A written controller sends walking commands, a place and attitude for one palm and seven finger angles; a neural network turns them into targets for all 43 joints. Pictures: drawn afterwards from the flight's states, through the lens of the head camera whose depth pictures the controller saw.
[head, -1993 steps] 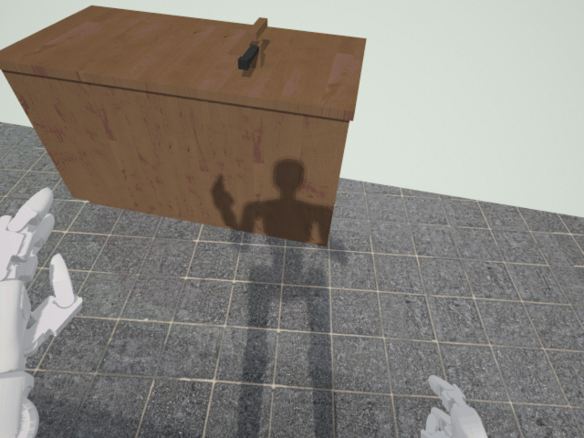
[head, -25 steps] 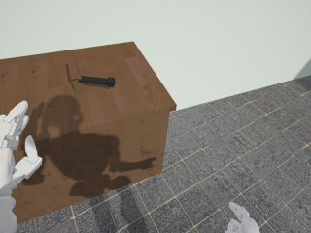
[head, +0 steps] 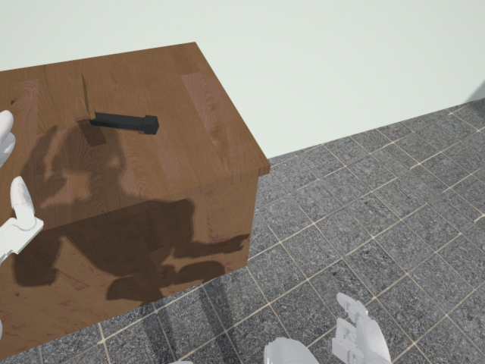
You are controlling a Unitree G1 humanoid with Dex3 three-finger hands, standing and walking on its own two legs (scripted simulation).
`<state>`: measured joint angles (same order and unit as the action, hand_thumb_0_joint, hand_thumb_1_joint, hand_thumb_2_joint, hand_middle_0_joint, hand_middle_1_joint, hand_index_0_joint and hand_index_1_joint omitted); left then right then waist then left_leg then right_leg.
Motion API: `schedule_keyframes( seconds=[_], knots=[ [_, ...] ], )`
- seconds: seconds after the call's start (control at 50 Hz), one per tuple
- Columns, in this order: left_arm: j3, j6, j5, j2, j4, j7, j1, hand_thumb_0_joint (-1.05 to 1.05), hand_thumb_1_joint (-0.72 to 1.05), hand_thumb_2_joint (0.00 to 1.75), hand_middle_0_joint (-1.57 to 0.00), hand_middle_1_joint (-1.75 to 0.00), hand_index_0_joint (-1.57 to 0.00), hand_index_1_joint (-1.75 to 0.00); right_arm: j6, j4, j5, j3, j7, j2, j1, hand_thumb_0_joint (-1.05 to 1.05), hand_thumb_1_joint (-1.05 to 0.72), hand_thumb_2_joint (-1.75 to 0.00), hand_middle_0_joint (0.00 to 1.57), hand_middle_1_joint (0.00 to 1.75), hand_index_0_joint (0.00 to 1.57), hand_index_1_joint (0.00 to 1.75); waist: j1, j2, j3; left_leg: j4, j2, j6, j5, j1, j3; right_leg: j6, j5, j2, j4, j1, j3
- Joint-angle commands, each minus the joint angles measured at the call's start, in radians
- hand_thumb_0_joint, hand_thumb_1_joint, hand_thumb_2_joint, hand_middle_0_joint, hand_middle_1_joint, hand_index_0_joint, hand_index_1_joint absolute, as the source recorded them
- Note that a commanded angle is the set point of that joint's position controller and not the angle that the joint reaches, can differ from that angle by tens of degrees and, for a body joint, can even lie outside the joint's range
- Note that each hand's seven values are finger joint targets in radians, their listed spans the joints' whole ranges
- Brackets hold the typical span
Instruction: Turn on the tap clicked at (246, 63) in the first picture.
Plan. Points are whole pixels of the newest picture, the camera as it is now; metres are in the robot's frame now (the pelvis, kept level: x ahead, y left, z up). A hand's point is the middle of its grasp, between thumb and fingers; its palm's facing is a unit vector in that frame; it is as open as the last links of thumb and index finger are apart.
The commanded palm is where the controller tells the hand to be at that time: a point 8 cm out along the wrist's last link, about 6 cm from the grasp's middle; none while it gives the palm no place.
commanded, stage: shuffle to correct the standing spot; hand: left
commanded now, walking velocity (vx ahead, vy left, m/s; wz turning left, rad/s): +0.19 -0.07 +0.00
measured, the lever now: (150, 125) +0.56 +0.22 +0.05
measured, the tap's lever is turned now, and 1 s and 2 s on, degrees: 61 61 61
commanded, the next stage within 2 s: come to a stop and stand still in 0.44 s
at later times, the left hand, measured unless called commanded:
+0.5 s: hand (111, 163) +0.32 +0.18 +0.19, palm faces +0.46 -0.79 -0.40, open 7.4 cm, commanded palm +0.25 +0.22 +0.19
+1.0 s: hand (142, 145) +0.36 +0.16 +0.19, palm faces +0.44 -0.79 -0.42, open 7.4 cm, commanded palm +0.30 +0.20 +0.19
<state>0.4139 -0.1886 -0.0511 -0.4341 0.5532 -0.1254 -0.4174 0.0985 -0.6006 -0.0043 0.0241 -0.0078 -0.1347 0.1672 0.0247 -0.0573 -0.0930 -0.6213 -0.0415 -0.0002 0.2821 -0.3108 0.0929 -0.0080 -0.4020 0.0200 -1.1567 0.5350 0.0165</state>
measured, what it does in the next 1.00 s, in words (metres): walks ahead: right foot, then left foot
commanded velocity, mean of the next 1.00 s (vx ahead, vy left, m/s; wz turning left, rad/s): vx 0.04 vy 0.03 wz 0.00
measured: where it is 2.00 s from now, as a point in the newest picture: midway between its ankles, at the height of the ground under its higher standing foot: outside the picture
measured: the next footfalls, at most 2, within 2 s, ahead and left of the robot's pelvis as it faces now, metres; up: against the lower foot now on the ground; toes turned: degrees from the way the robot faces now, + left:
right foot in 0.12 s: +0.20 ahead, -0.16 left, +0.00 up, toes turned +1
left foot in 0.36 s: +0.15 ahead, +0.08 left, +0.00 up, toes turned +8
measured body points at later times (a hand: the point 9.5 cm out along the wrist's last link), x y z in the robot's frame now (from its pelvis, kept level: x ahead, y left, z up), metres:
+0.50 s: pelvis +0.11 -0.07 +0.00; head +0.11 -0.06 +0.45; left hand +0.29 +0.22 +0.22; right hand +0.28 -0.30 -0.07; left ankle +0.11 +0.08 -0.72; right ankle +0.13 -0.15 -0.70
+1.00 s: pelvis +0.16 -0.09 +0.01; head +0.18 -0.09 +0.46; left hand +0.33 +0.20 +0.21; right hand +0.35 -0.31 -0.07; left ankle +0.19 +0.04 -0.72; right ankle +0.16 -0.16 -0.72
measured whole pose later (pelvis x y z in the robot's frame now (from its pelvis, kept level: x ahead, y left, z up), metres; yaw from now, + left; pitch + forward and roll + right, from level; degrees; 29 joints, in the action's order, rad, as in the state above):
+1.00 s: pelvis +0.16 -0.09 +0.01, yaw +3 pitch -1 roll +1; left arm 0.34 -0.16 -0.04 -0.38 0.53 -0.16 -0.46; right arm 0.07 -0.58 -0.01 0.01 -0.06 -0.22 0.16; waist -0.02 0.00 -0.06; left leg -0.53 -0.03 -0.01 0.21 -0.30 0.07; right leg -0.06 -0.30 -0.01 -0.57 0.26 0.12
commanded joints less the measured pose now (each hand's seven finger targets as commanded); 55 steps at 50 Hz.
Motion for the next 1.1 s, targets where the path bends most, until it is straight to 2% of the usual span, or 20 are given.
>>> schedule_keyframes(
  seconds=[0.0,0.06,0.08,0.1,0.14,0.2,0.3,0.34,0.38,0.44,0.5,0.52,0.54,0.56,0.6,0.68,0.8,0.86,0.94,1.08],
  knots=[
    [0.128,-0.076,-0.004,-0.119,0.211,-0.025,-0.087,0.0,0.9,0.9,-0.2,-0.3,-0.2,-0.3,0.064,0.141,-0.011,-0.07,-0.018,-0.181,-0.016,0.0,-0.9,-0.9,0.2,0.3,0.2,0.3,-0.038,0.268,0.193,0.244,-0.216,0.146,-0.132,-0.027,-0.128,0.012,0.112,0.017,0.404,-0.22,0.085],
    [0.115,-0.055,0.01,-0.115,0.117,-0.039,-0.012,0.0,0.9,0.9,-0.2,-0.3,-0.2,-0.3,0.059,0.137,-0.007,-0.057,-0.038,-0.177,-0.016,0.0,-0.9,-0.9,0.2,0.3,0.2,0.3,-0.038,0.175,0.201,0.052,-0.153,0.074,0.074,-0.14,-0.037,0.015,0.147,-0.031,0.612,-0.461,0.152],
    [0.104,-0.049,0.019,-0.12,0.093,-0.043,0.033,0.0,0.9,0.9,-0.2,-0.3,-0.2,-0.3,0.056,0.134,-0.008,-0.058,-0.04,-0.164,-0.01,0.0,-0.9,-0.9,0.2,0.3,0.2,0.3,-0.044,0.005,0.202,-0.165,-0.069,0.042,0.214,-0.213,0.019,-0.033,0.033,0.054,0.712,-0.492,-0.008],
    [0.12,-0.04,0.027,-0.159,0.079,-0.051,0.065,0.0,0.9,0.9,-0.2,-0.3,-0.2,-0.3,0.051,0.14,-0.006,-0.057,-0.044,-0.149,-0.002,0.0,-0.9,-0.9,0.2,0.3,0.2,0.3,-0.04,-0.238,0.207,-0.437,0.028,0.008,0.309,-0.355,0.043,-0.148,-0.032,0.268,0.839,-0.514,-0.402],
    [0.057,-0.033,0.023,-0.121,0.112,-0.043,0.132,0.0,0.9,0.9,-0.2,-0.3,-0.2,-0.3,0.055,0.137,-0.014,-0.059,-0.037,-0.176,-0.038,0.0,-0.9,-0.9,0.2,0.3,0.2,0.3,-0.048,-0.201,0.138,-0.635,-0.023,0.002,0.281,-0.395,-0.094,-0.25,-0.169,0.382,0.929,-0.404,-0.577],
    [0.056,-0.045,0.032,-0.12,0.172,-0.051,0.1,0.0,0.9,0.9,-0.2,-0.3,-0.2,-0.3,0.027,0.114,-0.004,-0.035,-0.041,-0.16,-0.055,0.0,-0.9,-0.9,0.2,0.3,0.2,0.3,-0.038,-0.074,0.154,-0.416,-0.072,0.002,0.171,-0.209,-0.071,-0.202,0.052,0.3,0.844,-0.279,-0.241],
    [0.07,-0.054,0.006,-0.131,0.27,-0.069,0.098,0.0,0.9,0.9,-0.2,-0.3,-0.2,-0.3,0.03,0.138,0.009,-0.052,-0.065,-0.161,-0.04,0.0,-0.9,-0.9,0.2,0.3,0.2,0.3,-0.026,0.095,0.207,0.115,0.018,0.009,0.014,0.169,0.034,-0.115,-0.064,0.154,0.64,-0.184,-0.054],
    [0.061,-0.065,0.01,-0.105,0.272,-0.071,0.09,0.0,0.9,0.9,-0.2,-0.3,-0.2,-0.3,0.031,0.155,-0.002,-0.065,-0.063,-0.197,-0.035,0.0,-0.9,-0.9,0.2,0.3,0.2,0.3,-0.027,0.412,0.166,0.323,-0.283,0.161,-0.004,0.279,-0.469,-0.012,-0.141,-0.027,0.258,0.059,0.063],
    [0.084,-0.061,0.022,-0.138,0.174,-0.055,0.078,0.0,0.9,0.9,-0.2,-0.3,-0.2,-0.3,0.041,0.139,0.005,-0.062,-0.056,-0.176,-0.038,0.0,-0.9,-0.9,0.2,0.3,0.2,0.3,-0.004,0.34,0.107,0.353,-0.352,0.236,-0.039,0.196,-0.552,-0.009,-0.11,0.024,0.105,0.123,-0.024],
    [0.071,-0.06,0.024,-0.114,0.207,-0.044,0.033,0.0,0.9,0.9,-0.2,-0.3,-0.2,-0.3,0.045,0.137,-0.007,-0.069,-0.042,-0.185,-0.022,0.0,-0.9,-0.9,0.2,0.3,0.2,0.3,-0.03,0.314,0.155,0.232,-0.249,0.169,-0.238,0.151,-0.242,0.001,-0.029,0.025,0.341,-0.033,0.045],
    [0.067,-0.042,0.022,-0.098,0.151,-0.05,-0.002,0.0,0.9,0.9,-0.2,-0.3,-0.2,-0.3,0.04,0.144,-0.011,-0.064,-0.037,-0.186,-0.026,0.0,-0.9,-0.9,0.2,0.3,0.2,0.3,-0.044,0.226,0.19,0.054,-0.162,0.082,-0.071,-0.049,-0.07,-0.003,0.129,-0.028,0.657,-0.397,0.117],
    [0.064,-0.034,0.025,-0.103,0.118,-0.05,0.0,0.0,0.9,0.9,-0.2,-0.3,-0.2,-0.3,0.035,0.148,-0.008,-0.059,-0.039,-0.171,-0.022,0.0,-0.9,-0.9,0.2,0.3,0.2,0.3,-0.043,0.053,0.19,-0.159,-0.081,0.046,0.029,-0.17,-0.005,-0.054,0.105,0.071,0.739,-0.487,-0.055],
    [0.087,-0.026,0.025,-0.141,0.108,-0.054,0.023,0.0,0.9,0.9,-0.2,-0.3,-0.2,-0.3,0.029,0.158,-0.01,-0.059,-0.038,-0.158,-0.019,0.0,-0.9,-0.9,0.2,0.3,0.2,0.3,-0.036,-0.211,0.19,-0.398,0.021,0.0,0.186,-0.341,0.039,-0.162,0.17,0.282,0.835,-0.539,-0.421],
    [0.07,-0.033,0.009,-0.123,0.122,-0.047,0.065,0.0,0.9,0.9,-0.2,-0.3,-0.2,-0.3,0.037,0.156,-0.014,-0.074,-0.03,-0.19,-0.019,0.0,-0.9,-0.9,0.2,0.3,0.2,0.3,-0.045,-0.181,0.176,-0.537,0.009,-0.012,0.232,-0.362,-0.079,-0.204,0.252,0.361,0.885,-0.493,-0.516],
    [0.08,-0.055,0.01,-0.138,0.16,-0.049,0.033,0.0,0.9,0.9,-0.2,-0.3,-0.2,-0.3,0.042,0.131,-0.014,-0.045,-0.026,-0.163,-0.034,0.0,-0.9,-0.9,0.2,0.3,0.2,0.3,-0.034,0.018,0.141,-0.548,-0.041,-0.027,0.156,-0.34,-0.135,-0.216,0.579,0.351,0.803,-0.459,-0.38],
    [0.103,-0.073,0.005,-0.127,0.157,-0.064,-0.033,0.0,0.9,0.9,-0.2,-0.3,-0.2,-0.3,0.035,0.141,0.001,-0.025,-0.045,-0.14,-0.054,0.0,-0.9,-0.9,0.2,0.3,0.2,0.3,-0.044,-0.056,0.211,-0.209,-0.008,-0.029,0.056,-0.159,-0.047,-0.13,0.824,0.257,0.718,-0.477,-0.123],
    [0.074,-0.049,0.008,-0.115,0.178,-0.073,-0.006,0.0,0.9,0.9,-0.2,-0.3,-0.2,-0.3,0.034,0.157,0.001,-0.041,-0.054,-0.155,-0.043,0.0,-0.9,-0.9,0.2,0.3,0.2,0.3,-0.051,-0.055,0.223,0.046,0.019,-0.015,-0.093,0.005,-0.036,-0.074,0.758,0.263,0.69,-0.427,-0.141],
    [0.063,-0.04,0.008,-0.128,0.207,-0.07,0.005,0.0,0.9,0.9,-0.2,-0.3,-0.2,-0.3,0.031,0.169,-0.009,-0.055,-0.062,-0.182,-0.056,0.0,-0.9,-0.9,0.2,0.3,0.2,0.3,-0.055,0.044,0.247,0.137,-0.075,0.021,-0.44,0.143,-0.114,-0.007,0.59,0.165,0.635,-0.347,-0.1],
    [0.055,-0.025,0.006,-0.11,0.186,-0.058,-0.039,0.0,0.9,0.9,-0.2,-0.3,-0.2,-0.3,0.014,0.176,-0.004,-0.04,-0.068,-0.178,-0.065,0.0,-0.9,-0.9,0.2,0.3,0.2,0.3,-0.049,0.126,0.276,0.155,-0.116,0.033,-0.426,0.103,-0.173,0.0,0.427,0.08,0.676,-0.381,-0.061],
    [0.032,-0.008,-0.007,-0.103,0.18,-0.057,-0.007,0.0,0.9,0.9,-0.2,-0.3,-0.2,-0.3,0.018,0.171,0.003,-0.032,-0.076,-0.181,-0.06,0.0,-0.9,-0.9,0.2,0.3,0.2,0.3,-0.04,0.109,0.21,0.179,-0.055,0.008,-0.148,0.083,-0.131,-0.018,0.217,0.092,0.816,-0.313,-0.108]
  ],
)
